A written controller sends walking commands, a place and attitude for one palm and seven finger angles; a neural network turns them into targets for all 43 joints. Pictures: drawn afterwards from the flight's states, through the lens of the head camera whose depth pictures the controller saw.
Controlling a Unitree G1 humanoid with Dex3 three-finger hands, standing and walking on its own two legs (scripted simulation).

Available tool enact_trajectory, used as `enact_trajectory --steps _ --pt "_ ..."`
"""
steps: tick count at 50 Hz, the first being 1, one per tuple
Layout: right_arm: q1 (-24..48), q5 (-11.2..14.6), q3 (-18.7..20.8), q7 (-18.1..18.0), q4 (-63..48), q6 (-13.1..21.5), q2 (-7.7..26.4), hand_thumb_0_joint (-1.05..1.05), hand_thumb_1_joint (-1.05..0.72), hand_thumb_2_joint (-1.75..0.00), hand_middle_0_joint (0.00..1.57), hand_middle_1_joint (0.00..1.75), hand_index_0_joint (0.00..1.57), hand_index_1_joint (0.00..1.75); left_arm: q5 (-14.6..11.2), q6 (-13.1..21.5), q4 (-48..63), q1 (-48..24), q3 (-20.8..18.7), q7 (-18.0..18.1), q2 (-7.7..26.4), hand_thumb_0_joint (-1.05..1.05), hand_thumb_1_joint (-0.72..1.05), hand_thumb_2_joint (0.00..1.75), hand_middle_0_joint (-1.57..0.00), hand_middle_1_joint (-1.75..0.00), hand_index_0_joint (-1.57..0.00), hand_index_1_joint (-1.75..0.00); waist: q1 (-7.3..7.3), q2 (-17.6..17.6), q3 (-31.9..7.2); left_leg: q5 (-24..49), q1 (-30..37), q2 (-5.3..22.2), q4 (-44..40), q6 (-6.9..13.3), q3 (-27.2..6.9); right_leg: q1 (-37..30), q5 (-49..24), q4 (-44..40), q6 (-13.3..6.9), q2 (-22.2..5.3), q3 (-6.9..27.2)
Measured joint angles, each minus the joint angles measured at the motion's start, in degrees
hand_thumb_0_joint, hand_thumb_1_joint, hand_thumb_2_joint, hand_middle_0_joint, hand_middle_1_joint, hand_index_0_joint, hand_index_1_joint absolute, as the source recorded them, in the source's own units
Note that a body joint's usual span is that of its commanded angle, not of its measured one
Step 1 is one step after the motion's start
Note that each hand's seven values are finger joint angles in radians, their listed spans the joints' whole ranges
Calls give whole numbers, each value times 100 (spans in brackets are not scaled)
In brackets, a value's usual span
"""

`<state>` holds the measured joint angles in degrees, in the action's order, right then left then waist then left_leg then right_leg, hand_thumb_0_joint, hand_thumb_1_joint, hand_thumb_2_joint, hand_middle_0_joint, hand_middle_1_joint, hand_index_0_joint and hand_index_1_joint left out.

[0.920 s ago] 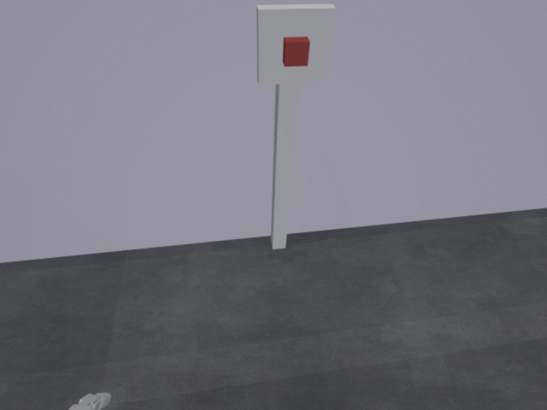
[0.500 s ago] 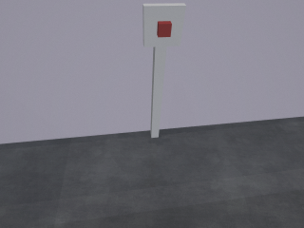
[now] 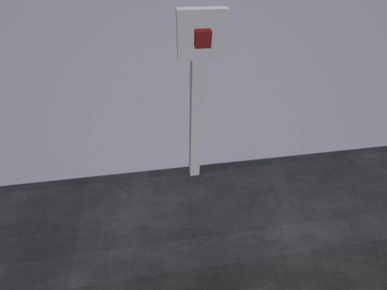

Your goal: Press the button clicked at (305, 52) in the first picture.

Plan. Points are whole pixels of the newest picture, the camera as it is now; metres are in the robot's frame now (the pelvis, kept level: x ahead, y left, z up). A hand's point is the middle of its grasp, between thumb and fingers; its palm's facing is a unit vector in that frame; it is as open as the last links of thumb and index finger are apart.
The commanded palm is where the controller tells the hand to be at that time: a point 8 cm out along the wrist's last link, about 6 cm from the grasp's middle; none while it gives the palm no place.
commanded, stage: look at it before walking up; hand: left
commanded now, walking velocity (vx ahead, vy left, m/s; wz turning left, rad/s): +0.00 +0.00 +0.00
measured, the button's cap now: (202, 38) +0.89 +0.02 +0.12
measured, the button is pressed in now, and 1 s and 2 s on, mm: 0 0 0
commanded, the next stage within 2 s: walk to a spot facing it in 0.52 s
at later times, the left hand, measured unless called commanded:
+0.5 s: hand out of the picture +0.07 +0.25 -0.16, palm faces -0.03 -0.94 -0.33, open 7.4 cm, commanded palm none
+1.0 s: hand out of the picture +0.06 +0.19 -0.18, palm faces -0.15 -0.95 -0.27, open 7.4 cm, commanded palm none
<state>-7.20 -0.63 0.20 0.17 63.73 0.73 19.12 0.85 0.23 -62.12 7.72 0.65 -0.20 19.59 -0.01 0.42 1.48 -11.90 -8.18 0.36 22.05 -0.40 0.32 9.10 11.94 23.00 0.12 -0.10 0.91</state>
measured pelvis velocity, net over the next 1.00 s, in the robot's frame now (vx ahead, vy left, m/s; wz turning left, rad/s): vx -0.01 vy -0.02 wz -0.18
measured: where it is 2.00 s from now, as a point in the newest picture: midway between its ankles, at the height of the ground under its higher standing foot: outside the picture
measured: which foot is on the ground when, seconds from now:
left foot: down 0.00-1.00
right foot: down 0.00-1.00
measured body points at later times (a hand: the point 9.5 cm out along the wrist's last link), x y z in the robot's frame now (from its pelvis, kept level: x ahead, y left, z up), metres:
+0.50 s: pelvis +0.00 +0.00 +0.00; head +0.01 +0.00 +0.45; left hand +0.08 +0.29 -0.13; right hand +0.08 -0.30 -0.13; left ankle +0.00 +0.12 -0.74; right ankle +0.01 -0.12 -0.74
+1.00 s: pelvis -0.01 -0.02 -0.02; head +0.02 -0.03 +0.43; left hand +0.07 +0.24 -0.16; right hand +0.03 -0.28 -0.17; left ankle +0.00 +0.12 -0.74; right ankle -0.01 -0.11 -0.73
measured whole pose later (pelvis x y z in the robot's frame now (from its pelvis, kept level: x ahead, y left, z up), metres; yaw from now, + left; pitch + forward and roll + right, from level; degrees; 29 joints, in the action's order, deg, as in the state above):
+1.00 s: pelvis -0.01 -0.02 -0.02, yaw -10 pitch -2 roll +2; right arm -8.2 -1.0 2.1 -0.8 56.9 -1.4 13.2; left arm 1.3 -3.9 -55.9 12.6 -1.7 -1.0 14.4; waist -1.9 1.0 5.6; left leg -19.0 -12.9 4.4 34.3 -1.7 9.5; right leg 20.6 23.4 44.5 0.7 0.8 1.0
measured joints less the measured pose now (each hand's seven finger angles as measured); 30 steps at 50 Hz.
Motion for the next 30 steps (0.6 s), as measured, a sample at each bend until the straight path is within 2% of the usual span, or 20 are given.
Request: enact_trajectory --steps 30 --pt "58 12 -16 -12 18 15 13 1 -91 -90 20 30 20 30 5 9 -48 31 -10 5 12 0 90 89 -20 -30 -20 -30 -23 4 23 38 100 18 -148 -15 -2 -102 -43 -155 -9 17 -3"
